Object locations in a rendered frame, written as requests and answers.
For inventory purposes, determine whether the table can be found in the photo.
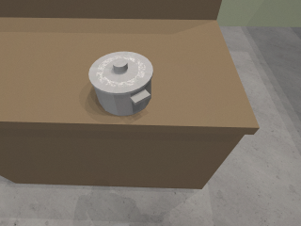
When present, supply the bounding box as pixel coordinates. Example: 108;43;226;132
0;0;260;189

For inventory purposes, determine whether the knob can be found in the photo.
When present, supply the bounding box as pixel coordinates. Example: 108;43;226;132
113;57;128;73

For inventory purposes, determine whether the lid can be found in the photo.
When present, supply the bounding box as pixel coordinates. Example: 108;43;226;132
88;51;153;95

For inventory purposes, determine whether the pot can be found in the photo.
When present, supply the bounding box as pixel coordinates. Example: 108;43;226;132
94;81;151;116

